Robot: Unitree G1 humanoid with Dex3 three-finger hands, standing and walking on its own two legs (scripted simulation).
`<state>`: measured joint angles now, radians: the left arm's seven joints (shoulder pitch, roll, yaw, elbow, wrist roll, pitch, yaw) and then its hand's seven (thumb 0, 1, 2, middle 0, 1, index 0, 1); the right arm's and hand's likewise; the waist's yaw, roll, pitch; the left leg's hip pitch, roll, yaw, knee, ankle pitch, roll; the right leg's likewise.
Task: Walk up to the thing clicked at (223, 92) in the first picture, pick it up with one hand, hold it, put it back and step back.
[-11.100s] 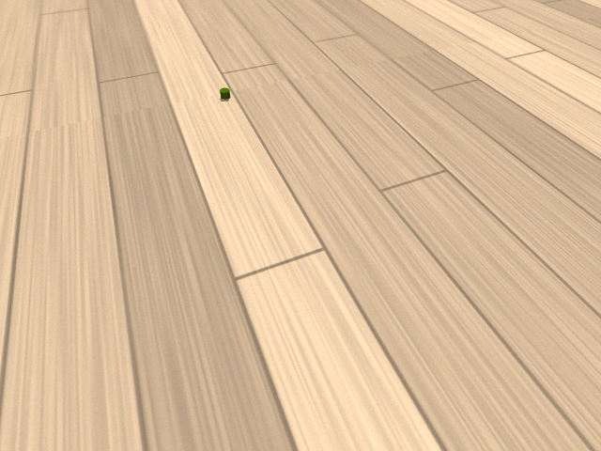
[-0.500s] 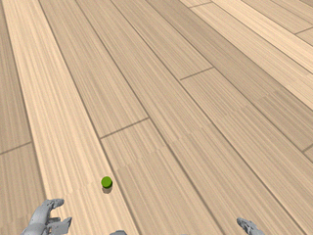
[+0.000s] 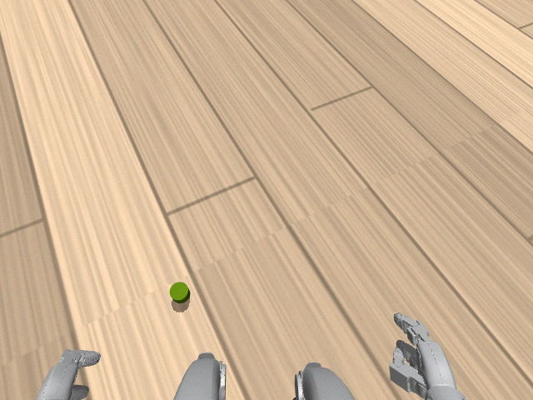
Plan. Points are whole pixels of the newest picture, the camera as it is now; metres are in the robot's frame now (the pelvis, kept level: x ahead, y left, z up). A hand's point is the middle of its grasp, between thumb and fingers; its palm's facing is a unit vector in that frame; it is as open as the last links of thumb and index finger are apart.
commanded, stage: rise first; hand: left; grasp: from above
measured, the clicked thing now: (180, 292) +0.44 +0.26 -0.67
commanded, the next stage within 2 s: none
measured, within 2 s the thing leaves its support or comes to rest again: neither
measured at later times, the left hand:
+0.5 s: hand (101, 397) +0.14 +0.29 -0.23, palm faces -0.31 -0.75 -0.58, open 14.2 cm
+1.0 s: hand (134, 331) +0.28 +0.31 -0.42, palm faces -0.47 -0.27 -0.84, open 14.0 cm
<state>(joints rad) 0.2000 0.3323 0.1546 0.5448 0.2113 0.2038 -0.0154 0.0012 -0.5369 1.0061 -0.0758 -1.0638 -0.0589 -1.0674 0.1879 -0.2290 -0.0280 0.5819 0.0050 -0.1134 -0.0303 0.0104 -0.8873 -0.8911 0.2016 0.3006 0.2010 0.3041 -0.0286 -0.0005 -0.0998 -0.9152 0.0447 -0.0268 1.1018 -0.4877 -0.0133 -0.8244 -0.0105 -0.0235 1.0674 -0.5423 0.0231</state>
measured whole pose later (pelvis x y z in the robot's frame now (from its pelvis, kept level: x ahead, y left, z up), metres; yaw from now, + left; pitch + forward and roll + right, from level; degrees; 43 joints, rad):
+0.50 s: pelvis -0.03 +0.00 -0.09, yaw -1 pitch +26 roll -3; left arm 0.12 0.41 0.15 0.55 0.40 0.10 0.01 0.00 -0.53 0.97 -0.07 -1.07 -0.06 -1.07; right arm 0.13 -0.25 -0.02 0.56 -0.01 -0.19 -0.01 0.01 -0.87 -0.89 0.20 0.30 0.20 0.30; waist -0.03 0.00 -0.16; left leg -1.36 0.04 -0.04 1.49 -0.58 -0.01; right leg -1.27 -0.01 -0.02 1.47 -0.66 0.02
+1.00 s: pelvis -0.10 +0.00 -0.28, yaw -5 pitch +32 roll -5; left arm -0.52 0.65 0.19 0.98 0.92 -0.24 0.12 0.00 -0.52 1.03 -0.07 -1.07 -0.06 -1.07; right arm 0.10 -0.27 -0.04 0.74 -0.04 -0.10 0.06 0.01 -0.86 -0.88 0.20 0.30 0.20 0.30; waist -0.04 0.00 -0.10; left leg -2.10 0.06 -0.12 2.13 -0.60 -0.03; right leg -1.99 0.03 -0.05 2.12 -0.70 0.02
